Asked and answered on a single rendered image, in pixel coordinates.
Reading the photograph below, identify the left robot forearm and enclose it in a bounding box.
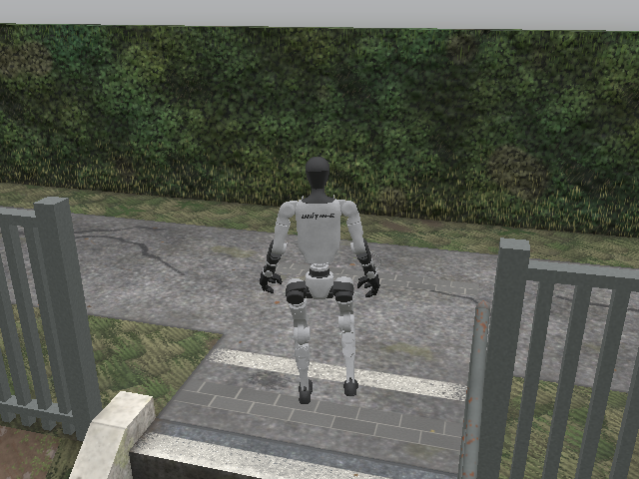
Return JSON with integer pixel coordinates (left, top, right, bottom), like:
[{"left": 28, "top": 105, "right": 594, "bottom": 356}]
[{"left": 263, "top": 240, "right": 282, "bottom": 277}]

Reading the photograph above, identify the right robot forearm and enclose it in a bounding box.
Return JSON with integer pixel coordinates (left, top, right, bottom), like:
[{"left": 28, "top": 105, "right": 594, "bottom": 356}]
[{"left": 356, "top": 239, "right": 377, "bottom": 279}]

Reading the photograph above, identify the robot right foot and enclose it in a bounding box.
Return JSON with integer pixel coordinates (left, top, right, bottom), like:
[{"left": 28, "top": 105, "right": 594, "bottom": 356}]
[{"left": 343, "top": 378, "right": 358, "bottom": 396}]

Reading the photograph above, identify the robot left hand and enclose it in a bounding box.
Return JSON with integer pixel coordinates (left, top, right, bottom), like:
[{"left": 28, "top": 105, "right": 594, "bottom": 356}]
[{"left": 260, "top": 272, "right": 282, "bottom": 293}]

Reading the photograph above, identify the left robot upper arm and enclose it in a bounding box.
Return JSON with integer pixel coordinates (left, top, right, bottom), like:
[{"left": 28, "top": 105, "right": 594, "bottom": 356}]
[{"left": 272, "top": 201, "right": 298, "bottom": 254}]

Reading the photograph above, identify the robot left shin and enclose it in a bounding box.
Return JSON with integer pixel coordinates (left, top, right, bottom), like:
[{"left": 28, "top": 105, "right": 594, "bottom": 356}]
[{"left": 294, "top": 327, "right": 310, "bottom": 391}]

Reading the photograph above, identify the right robot upper arm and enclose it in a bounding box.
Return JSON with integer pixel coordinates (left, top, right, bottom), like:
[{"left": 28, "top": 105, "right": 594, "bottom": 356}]
[{"left": 338, "top": 200, "right": 366, "bottom": 254}]

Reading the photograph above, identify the robot right hand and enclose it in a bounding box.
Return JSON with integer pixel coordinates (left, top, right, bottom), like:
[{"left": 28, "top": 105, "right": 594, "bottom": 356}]
[{"left": 357, "top": 274, "right": 380, "bottom": 297}]

